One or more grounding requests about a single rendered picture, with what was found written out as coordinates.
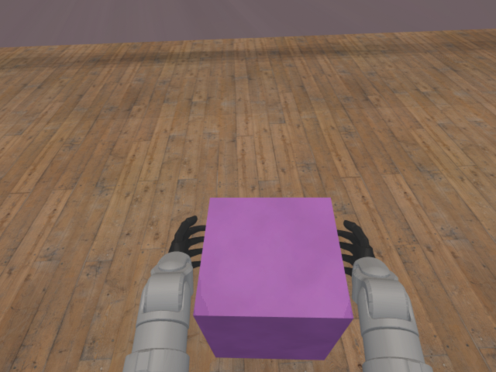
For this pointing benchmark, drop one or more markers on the robot right forearm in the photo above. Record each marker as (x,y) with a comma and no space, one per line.
(387,322)

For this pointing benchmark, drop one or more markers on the carton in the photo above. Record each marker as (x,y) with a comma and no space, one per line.
(272,284)

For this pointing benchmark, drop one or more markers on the left robot hand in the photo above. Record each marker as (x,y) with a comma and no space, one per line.
(181,241)

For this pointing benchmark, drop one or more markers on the robot left forearm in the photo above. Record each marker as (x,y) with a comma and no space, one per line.
(162,324)

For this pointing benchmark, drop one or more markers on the right robot hand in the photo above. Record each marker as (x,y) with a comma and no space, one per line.
(360,246)

